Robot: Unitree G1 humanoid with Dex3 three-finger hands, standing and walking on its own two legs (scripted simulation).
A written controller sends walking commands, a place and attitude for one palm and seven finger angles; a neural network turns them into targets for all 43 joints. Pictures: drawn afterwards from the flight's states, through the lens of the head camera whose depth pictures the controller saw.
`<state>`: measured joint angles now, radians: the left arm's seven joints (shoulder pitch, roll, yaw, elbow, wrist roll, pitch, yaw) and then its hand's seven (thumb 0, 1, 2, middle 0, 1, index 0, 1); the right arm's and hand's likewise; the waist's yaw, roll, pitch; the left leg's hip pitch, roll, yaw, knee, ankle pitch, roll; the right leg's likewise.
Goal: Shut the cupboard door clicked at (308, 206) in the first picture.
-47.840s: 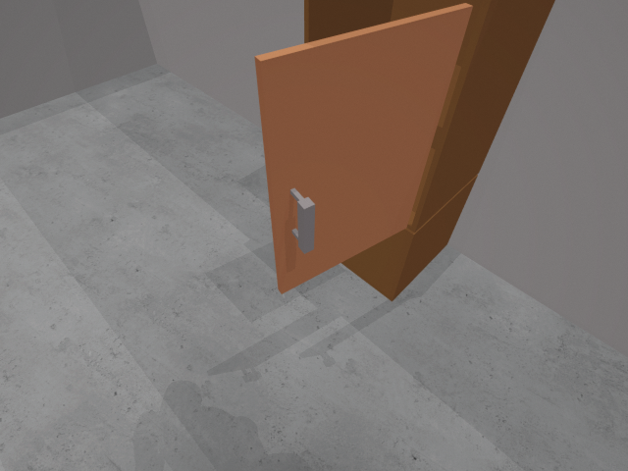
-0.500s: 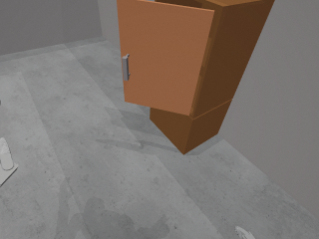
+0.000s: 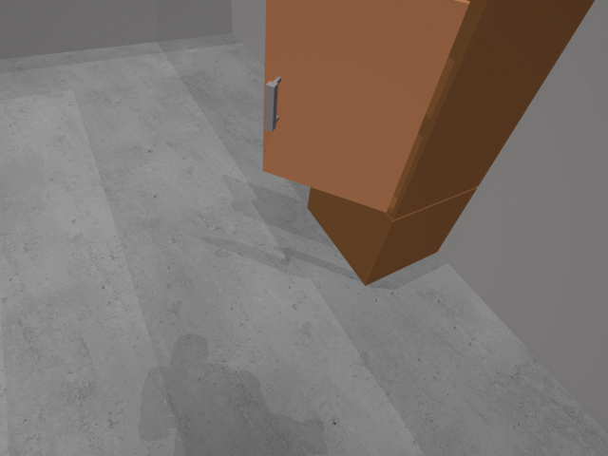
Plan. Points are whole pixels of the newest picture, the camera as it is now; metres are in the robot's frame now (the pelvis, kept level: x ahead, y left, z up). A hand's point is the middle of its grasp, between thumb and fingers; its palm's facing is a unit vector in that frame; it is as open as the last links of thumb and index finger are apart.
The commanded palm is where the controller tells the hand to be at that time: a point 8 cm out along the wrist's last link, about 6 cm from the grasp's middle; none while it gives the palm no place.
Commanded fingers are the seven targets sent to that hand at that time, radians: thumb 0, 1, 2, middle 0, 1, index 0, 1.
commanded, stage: let the arm hang, fingers relaxed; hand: left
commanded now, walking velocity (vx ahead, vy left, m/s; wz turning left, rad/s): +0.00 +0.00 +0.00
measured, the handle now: (274, 103) +0.96 +0.13 -0.07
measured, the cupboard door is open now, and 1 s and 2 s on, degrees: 40 40 40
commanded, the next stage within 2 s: look to check the result in 0.74 s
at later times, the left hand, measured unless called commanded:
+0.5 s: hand out of the picture +0.02 +0.21 -0.16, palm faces -0.02 -0.98 -0.18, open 7.4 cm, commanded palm none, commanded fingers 0.00 0.90 0.90 -0.20 -0.30 -0.20 -0.30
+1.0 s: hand out of the picture +0.00 +0.22 -0.16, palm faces -0.04 -0.98 -0.19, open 7.4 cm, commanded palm none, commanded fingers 0.00 0.90 0.90 -0.20 -0.30 -0.20 -0.30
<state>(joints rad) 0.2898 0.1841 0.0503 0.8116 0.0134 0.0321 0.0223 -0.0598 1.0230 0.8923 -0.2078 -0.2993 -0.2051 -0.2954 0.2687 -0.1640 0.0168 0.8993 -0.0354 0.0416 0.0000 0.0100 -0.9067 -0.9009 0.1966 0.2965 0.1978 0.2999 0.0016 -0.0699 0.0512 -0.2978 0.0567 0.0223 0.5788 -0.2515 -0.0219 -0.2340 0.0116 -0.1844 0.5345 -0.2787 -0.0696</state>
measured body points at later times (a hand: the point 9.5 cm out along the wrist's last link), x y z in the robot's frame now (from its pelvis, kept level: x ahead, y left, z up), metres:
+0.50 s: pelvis +0.02 +0.04 +0.01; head +0.01 +0.04 +0.46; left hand +0.02 +0.26 -0.15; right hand -0.02 -0.16 -0.15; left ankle +0.04 +0.13 -0.73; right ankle +0.01 -0.07 -0.73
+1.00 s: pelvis +0.02 +0.05 +0.01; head +0.03 +0.05 +0.46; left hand +0.01 +0.27 -0.15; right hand -0.02 -0.15 -0.15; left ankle +0.04 +0.13 -0.73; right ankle +0.01 -0.07 -0.73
